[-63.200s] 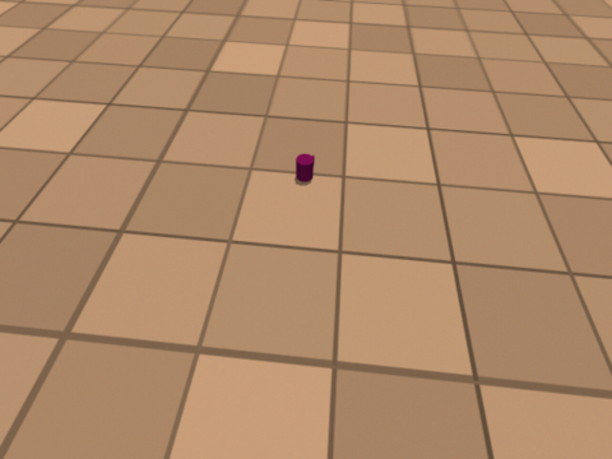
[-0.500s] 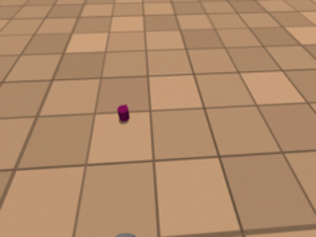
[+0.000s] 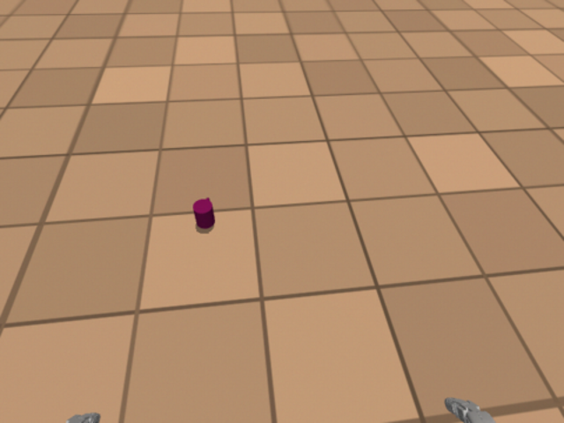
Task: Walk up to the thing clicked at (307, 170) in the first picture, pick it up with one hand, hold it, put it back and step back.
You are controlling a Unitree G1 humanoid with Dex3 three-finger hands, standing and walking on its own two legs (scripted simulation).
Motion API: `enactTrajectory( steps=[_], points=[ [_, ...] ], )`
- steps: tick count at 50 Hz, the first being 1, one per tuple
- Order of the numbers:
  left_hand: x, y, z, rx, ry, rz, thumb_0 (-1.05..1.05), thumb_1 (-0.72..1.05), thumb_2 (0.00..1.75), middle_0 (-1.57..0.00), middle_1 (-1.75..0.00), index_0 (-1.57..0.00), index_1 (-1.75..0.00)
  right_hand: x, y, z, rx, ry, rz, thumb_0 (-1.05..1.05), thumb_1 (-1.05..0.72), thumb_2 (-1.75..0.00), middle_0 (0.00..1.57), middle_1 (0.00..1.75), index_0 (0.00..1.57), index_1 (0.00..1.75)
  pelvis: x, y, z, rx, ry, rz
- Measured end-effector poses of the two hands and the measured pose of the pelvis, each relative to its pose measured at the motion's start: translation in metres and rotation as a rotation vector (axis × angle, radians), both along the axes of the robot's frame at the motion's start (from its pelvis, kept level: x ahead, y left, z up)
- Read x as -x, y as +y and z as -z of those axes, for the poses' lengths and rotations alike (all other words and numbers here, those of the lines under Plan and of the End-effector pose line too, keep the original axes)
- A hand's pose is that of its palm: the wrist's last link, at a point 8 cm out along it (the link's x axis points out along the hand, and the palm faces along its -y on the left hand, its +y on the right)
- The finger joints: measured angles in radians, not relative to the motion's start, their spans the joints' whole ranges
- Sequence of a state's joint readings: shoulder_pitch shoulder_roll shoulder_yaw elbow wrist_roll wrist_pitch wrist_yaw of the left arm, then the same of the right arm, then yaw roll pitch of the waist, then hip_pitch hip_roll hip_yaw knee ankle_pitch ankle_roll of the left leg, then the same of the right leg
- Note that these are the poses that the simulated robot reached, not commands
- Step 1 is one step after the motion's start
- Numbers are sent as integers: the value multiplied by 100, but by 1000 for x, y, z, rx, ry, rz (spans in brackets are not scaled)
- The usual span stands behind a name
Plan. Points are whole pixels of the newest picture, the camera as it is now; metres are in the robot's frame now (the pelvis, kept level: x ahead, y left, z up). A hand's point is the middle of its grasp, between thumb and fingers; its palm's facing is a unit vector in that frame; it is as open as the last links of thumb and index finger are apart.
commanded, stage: step back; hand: left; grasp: from above
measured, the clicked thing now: (205, 211) +1.04 +0.36 -0.72
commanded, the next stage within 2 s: stand in 0.08 s
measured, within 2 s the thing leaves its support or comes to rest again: neither
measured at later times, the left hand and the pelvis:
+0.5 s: hand out of the picture +0.07 +0.25 -0.15, palm faces -0.03 -0.94 -0.34, open 7.4 cm; pelvis -0.01 +0.00 +0.01, yaw +1 degrees
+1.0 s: hand out of the picture +0.06 +0.25 -0.15, palm faces -0.02 -0.94 -0.34, open 7.4 cm; pelvis +0.00 -0.01 +0.01, yaw +1 degrees
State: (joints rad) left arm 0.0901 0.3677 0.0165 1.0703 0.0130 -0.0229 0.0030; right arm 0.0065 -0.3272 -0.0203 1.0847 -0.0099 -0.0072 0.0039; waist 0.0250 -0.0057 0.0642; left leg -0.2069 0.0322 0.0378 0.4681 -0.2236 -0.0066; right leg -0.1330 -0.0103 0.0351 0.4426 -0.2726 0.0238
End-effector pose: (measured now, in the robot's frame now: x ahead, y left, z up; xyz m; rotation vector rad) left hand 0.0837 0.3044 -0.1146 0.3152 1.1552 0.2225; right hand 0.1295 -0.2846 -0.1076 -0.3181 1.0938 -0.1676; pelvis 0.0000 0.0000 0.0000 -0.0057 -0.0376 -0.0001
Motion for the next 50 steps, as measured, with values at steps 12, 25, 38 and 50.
enactTrajectory(
  steps=[12, 25, 38, 50],
  points=[
    [10, -7, -1, 15, 60, 12, 0, 90, 89, -20, -30, -21, -30, 40, -11, 2, 1, 83, 51, 0, -90, -90, 21, 30, 21, 30, 3, -1, -6, -6, -3, -2],
    [22, -13, -1, 21, 82, 12, 0, 90, 89, -20, -30, -21, -30, 72, -16, 6, -2, 151, 72, 0, -90, -90, 21, 30, 21, 30, 7, -5, -8, -4, -4, -11],
    [26, -10, -2, 15, 87, -1, 0, 90, 89, -20, -30, -21, -30, 68, -16, 6, 2, 145, 56, 0, -90, -90, 21, 30, 21, 30, 5, -5, -8, -5, 0, -14],
    [26, -10, -2, 15, 97, -8, 0, 90, 89, -20, -30, -21, -30, 56, -16, 5, 4, 137, 37, 0, -90, -90, 21, 30, 21, 30, 1, -6, -8, -6, 6, -17]
  ],
)
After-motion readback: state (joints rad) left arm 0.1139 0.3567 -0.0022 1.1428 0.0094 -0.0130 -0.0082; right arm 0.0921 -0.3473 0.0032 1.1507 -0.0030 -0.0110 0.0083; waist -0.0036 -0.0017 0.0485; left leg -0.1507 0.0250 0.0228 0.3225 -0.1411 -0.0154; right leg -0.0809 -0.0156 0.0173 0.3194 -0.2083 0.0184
